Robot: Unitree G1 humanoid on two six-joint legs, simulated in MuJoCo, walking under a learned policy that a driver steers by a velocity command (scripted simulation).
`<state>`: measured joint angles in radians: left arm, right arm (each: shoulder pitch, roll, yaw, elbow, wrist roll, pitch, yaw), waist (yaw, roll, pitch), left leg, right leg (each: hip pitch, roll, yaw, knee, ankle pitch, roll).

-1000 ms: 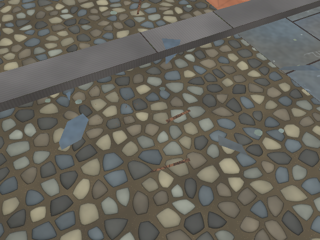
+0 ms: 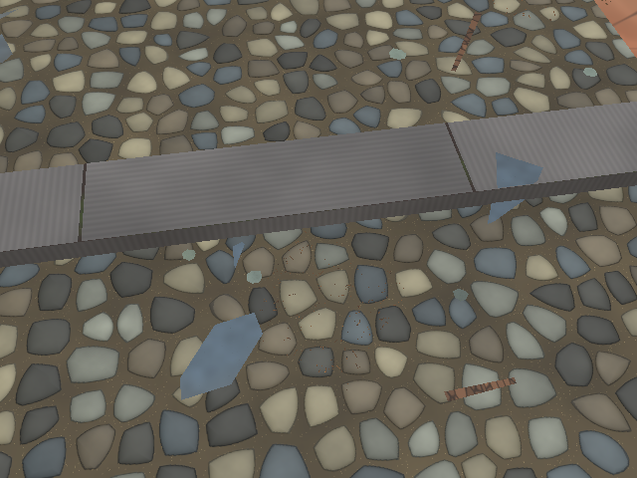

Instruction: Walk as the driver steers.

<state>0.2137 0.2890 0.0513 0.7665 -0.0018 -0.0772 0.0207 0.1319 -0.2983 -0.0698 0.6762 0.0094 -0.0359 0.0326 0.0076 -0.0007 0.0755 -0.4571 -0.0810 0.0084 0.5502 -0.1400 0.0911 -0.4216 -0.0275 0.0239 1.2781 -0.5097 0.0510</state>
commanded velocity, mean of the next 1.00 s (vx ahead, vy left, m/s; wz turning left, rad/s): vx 0.05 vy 0.00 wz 0.49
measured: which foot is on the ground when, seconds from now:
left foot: down 0.00-0.38, up 0.40-0.76, down 0.78-1.00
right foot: up 0.00-0.36, down 0.38-0.78, up 0.80-1.00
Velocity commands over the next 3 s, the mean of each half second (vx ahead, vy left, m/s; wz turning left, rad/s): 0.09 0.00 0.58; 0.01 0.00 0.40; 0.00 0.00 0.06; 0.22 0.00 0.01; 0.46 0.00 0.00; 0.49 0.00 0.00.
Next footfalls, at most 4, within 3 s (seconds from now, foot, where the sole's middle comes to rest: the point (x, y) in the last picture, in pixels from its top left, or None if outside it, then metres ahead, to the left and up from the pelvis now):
0.38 right None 0.21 -0.14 -0.76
0.78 left None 0.08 0.10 -0.76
1.14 right None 0.18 -0.12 -0.76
2.36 left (202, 442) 0.47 0.26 -0.76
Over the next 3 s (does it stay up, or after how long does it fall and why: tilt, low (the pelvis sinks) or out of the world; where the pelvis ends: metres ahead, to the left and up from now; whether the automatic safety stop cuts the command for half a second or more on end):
stays up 0.68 0.19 0.01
